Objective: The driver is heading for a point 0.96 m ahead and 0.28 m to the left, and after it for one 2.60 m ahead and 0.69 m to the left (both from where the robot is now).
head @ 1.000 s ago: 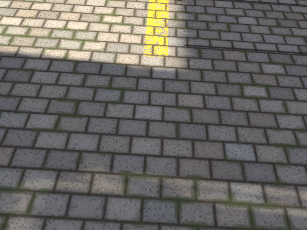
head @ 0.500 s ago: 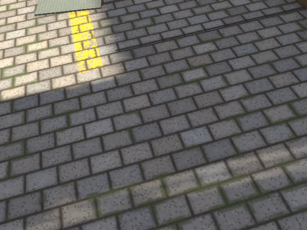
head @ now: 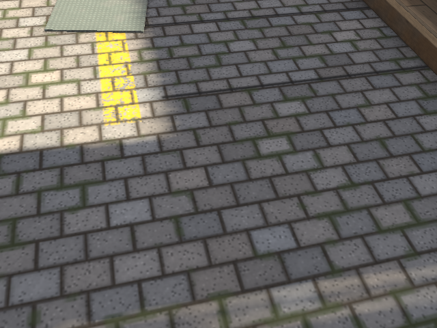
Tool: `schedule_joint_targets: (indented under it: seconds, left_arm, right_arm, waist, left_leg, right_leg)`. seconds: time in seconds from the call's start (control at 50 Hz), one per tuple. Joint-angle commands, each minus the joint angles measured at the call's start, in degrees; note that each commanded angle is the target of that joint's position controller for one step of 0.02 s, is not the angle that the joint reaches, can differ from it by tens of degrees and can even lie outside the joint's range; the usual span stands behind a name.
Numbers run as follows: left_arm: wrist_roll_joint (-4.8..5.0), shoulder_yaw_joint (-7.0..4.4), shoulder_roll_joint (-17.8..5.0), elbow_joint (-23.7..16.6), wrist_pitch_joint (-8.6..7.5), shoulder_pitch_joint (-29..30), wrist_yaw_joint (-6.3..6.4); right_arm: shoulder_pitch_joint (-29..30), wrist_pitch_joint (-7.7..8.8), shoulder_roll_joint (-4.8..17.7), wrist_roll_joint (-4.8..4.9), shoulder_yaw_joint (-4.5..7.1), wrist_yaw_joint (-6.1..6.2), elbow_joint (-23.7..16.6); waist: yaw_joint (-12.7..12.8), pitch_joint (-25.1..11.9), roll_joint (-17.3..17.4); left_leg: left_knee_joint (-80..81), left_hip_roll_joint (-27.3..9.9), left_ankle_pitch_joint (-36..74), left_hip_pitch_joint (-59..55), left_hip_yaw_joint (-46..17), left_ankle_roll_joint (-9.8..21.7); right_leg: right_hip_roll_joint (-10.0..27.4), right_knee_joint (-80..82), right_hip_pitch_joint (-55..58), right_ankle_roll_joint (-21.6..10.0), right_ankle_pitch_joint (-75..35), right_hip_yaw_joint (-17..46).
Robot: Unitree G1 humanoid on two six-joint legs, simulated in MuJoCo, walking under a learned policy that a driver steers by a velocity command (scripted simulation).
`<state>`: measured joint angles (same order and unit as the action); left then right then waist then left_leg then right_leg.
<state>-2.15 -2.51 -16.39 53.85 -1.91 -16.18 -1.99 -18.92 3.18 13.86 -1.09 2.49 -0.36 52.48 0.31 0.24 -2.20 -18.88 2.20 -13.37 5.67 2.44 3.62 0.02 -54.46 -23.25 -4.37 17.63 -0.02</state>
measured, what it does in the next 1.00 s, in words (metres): walks ahead, turning left: right foot, then left foot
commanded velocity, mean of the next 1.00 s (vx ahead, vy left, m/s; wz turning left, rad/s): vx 0.48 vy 0.00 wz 0.34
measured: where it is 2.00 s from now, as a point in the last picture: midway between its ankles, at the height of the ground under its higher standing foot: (158, 222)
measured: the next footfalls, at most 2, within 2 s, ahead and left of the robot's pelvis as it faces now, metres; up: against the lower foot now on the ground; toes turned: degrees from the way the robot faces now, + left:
right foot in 0.32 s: +0.34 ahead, -0.11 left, +0.00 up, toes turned -1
left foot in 0.88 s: +0.59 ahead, +0.11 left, +0.00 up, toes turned +24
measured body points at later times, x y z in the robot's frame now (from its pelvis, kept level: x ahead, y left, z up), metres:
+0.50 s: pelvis +0.26 -0.04 -0.01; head +0.29 -0.05 +0.44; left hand +0.33 +0.23 -0.13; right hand +0.30 -0.30 -0.16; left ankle +0.18 +0.08 -0.66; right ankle +0.30 -0.11 -0.75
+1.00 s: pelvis +0.52 +0.04 -0.02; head +0.56 +0.06 +0.43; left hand +0.48 +0.30 -0.16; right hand +0.73 -0.17 -0.15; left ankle +0.55 +0.09 -0.75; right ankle +0.46 -0.12 -0.64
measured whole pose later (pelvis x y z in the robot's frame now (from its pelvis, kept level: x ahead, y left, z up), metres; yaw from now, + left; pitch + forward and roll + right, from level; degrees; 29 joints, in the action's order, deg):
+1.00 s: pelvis +0.52 +0.04 -0.02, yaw +24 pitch +0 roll +0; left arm -1.1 -2.3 -12.8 51.4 -4.4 -15.1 0.2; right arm -10.3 0.8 15.3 -0.9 4.3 -0.6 51.0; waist 0.7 4.5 -0.4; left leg -29.8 7.2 -11.9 18.0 4.7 8.4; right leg 3.7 -71.8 -20.6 -0.4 20.7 -2.3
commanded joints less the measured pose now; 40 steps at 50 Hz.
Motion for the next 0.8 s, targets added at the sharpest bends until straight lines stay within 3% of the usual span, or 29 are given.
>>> schedule_joint_targets:
  seconds: [0.02, 0.06, 0.14, 0.18, 0.24, 0.28, 0.3, 0.32, 0.34, 0.36, 0.38, 0.4, 0.42, 0.46, 0.48, 0.52, 0.56, 0.66, 0.74, 0.8]
  left_arm:
    - [-0.59, -0.50, -3.42, -3.15, -0.46, 3.69, -0.73]
    - [-0.48, -0.26, -2.80, -4.31, -0.12, 7.32, -0.77]
    - [0.03, 0.70, -1.11, -7.50, -0.11, 16.23, -0.81]
    - [0.36, 1.15, -0.57, -8.66, -0.21, 19.57, -0.80]
    - [0.45, 0.96, -1.52, -9.77, -0.40, 20.88, -0.32]
    - [0.52, 0.31, -2.84, -8.54, -0.91, 15.40, 0.41]
    - [0.61, -0.38, -4.10, -6.49, -1.38, 8.68, 0.96]
    - [0.19, -1.22, -5.69, -3.44, -2.11, -1.21, 1.68]
    - [-1.37, -2.56, -10.61, -2.29, -2.58, -10.43, 2.63]
    - [-1.79, -3.53, -14.88, -2.59, -2.14, -10.01, 2.38]
    - [0.20, -2.90, -10.41, -3.49, -1.66, -5.26, 1.94]
    - [0.57, -1.82, -6.37, -4.27, -1.89, 0.64, 1.88]
    - [0.57, -1.27, -3.73, -4.41, -2.42, 3.23, 1.74]
    - [0.88, -0.62, -1.43, -3.25, -3.24, 3.48, 2.32]
    - [0.98, -0.51, -1.10, -2.76, -3.79, 2.44, 2.38]
    - [1.50, -0.63, -1.34, -1.80, -4.79, 0.53, 2.41]
    - [1.35, -0.76, -1.63, -1.14, -5.10, -1.18, 2.51]
    - [1.24, -0.51, -1.49, 0.30, -5.08, -4.30, 2.78]
    - [1.13, -0.74, -2.98, 1.99, -4.36, -8.67, 3.45]
    - [0.87, -1.12, -4.64, 2.32, -3.28, -8.83, 4.14]
  right_arm:
    - [-2.75, 1.63, 6.60, 0.43, 1.10, 0.01, -0.47]
    - [-5.45, 1.89, 6.32, 0.72, 0.90, -0.09, 1.22]
    - [-7.53, 1.86, 6.08, 0.47, 0.51, 0.11, 3.06]
    - [-8.70, 1.97, 6.38, 0.35, 0.45, 0.31, 3.99]
    - [-9.28, 1.87, 7.06, 0.25, 0.49, 0.67, 5.17]
    - [-6.82, 1.75, 8.14, 0.07, 0.68, 0.97, 5.02]
    - [-5.98, 1.62, 8.76, -0.04, 0.84, 0.95, 4.98]
    - [-5.13, 1.49, 8.65, 0.27, 0.76, 0.77, 4.79]
    - [-6.52, 1.55, 5.67, 0.65, -0.05, 0.44, 3.18]
    - [-14.55, 1.15, -1.10, 2.49, -1.17, 0.27, 2.72]
    - [-9.89, 0.51, 6.62, 0.87, 0.77, 0.71, 3.54]
    - [-5.58, 0.58, 6.62, 0.83, 1.23, 0.31, 2.41]
    - [-3.93, 0.63, 4.73, 0.86, 0.92, 0.06, 2.24]
    - [-4.22, -0.71, 3.30, -0.47, 1.05, -0.70, 2.58]
    - [-3.99, -1.33, 2.55, -0.46, 1.08, -1.03, 2.40]
    - [-1.43, -2.26, 1.66, -0.44, 1.12, -1.54, 1.26]
    - [2.70, -2.75, 1.42, -0.57, 1.10, -2.02, -0.32]
    - [13.35, -2.41, 0.58, -0.45, 0.23, -3.02, -4.39]
    - [20.10, -2.27, 0.66, -0.78, -0.42, -3.54, -7.39]
    - [18.55, -2.32, 1.97, -1.02, 0.07, -3.24, -7.65]
  waist:
    - [-0.61, 4.68, 7.04]
    - [-1.19, 4.99, 6.79]
    - [-2.66, 6.46, 7.15]
    - [-3.35, 7.05, 7.49]
    - [-2.68, 7.37, 7.36]
    - [0.68, 4.55, 7.54]
    - [3.43, 0.72, 7.31]
    - [7.69, -4.70, 5.68]
    - [9.71, -12.74, -0.45]
    - [4.75, -19.49, -13.50]
    - [4.72, -13.80, -3.27]
    - [2.55, -5.01, -1.28]
    - [1.45, -1.05, -0.41]
    - [-0.93, 1.38, -2.21]
    - [-1.34, 1.06, -2.32]
    - [-1.91, 2.09, -1.92]
    - [-1.68, 3.38, -1.57]
    - [-0.22, 5.85, -0.83]
    - [1.74, 6.43, -0.92]
    - [0.03, 4.18, -2.50]
  left_leg:
    - [12.83, -13.85, 4.19, -7.21, -13.68, 6.27]
    - [12.33, -13.18, 13.75, -7.34, -10.63, 6.93]
    - [12.02, -11.56, 22.65, -5.65, -6.68, 6.85]
    - [12.03, -11.91, 24.82, -5.60, -5.78, 6.82]
    - [10.06, -14.27, 31.51, -7.98, -7.17, 6.75]
    - [3.25, -14.68, 45.08, -9.60, -7.24, 5.53]
    - [-4.43, -13.81, 50.89, -9.52, -6.96, 4.76]
    - [-16.15, -11.25, 46.26, -4.41, -5.31, 3.72]
    - [-33.08, -7.72, 25.50, 6.74, -3.52, 3.13]
    - [-51.25, 1.71, -17.30, 24.73, -1.99, 1.54]
    - [-55.03, -1.51, -13.58, 27.78, -7.14, 2.77]
    - [-53.40, -4.11, -7.57, 28.37, -6.93, 3.09]
    - [-51.18, -6.00, -4.11, 26.66, -6.42, 2.88]
    - [-48.58, -7.68, -2.22, 23.11, -5.90, 1.92]
    - [-48.16, -7.71, -1.61, 22.54, -5.64, 1.59]
    - [-47.12, -8.25, 0.65, 25.51, -4.87, 1.02]
    - [-45.34, -8.84, 4.82, 29.93, -4.02, 0.44]
    - [-30.04, -7.65, 14.59, 31.80, -0.07, -0.34]
    - [-20.58, -5.80, 13.63, 30.20, 4.65, 1.54]
    - [-17.98, -1.88, 6.18, 25.16, 7.23, 4.58]
  right_leg:
    - [3.81, -3.89, -16.63, 1.75, -6.15, -0.22]
    - [4.24, -2.54, -18.43, 3.01, -8.17, -1.72]
    - [3.49, 8.31, -16.97, 4.16, -12.83, -4.23]
    - [2.59, 14.53, -13.89, 3.48, -14.63, -5.15]
    - [1.46, 19.77, -9.66, 1.33, -13.89, -4.87]
    - [-0.67, 21.99, -2.07, -0.44, -10.16, -4.53]
    - [-2.30, 23.84, 5.74, -1.46, -8.90, -4.65]
    - [-1.45, 27.30, 19.12, -2.68, -10.93, -3.85]
    - [12.13, 28.66, 33.85, -4.67, -0.08, 10.26]
    - [27.18, 36.52, 44.27, -10.58, 6.93, 37.36]
    - [24.19, 39.64, 36.64, -9.20, 12.26, 37.64]
    - [21.90, 41.20, 27.80, -7.50, 10.34, 27.27]
    - [19.38, 43.31, 21.38, -6.14, 2.85, 19.96]
    - [15.63, 44.97, 15.07, -3.69, -6.45, 9.79]
    - [15.36, 45.44, 14.47, -3.51, -9.36, 7.35]
    - [14.91, 46.72, 14.54, -3.47, -13.11, 2.88]
    - [14.39, 47.58, 15.41, -3.33, -15.39, -0.90]
    - [12.31, 46.98, 17.30, -2.46, -24.66, -9.00]
    - [14.19, 44.75, 24.22, -2.06, -33.72, -12.41]
    - [15.25, 36.81, 29.78, -1.57, -54.14, -14.96]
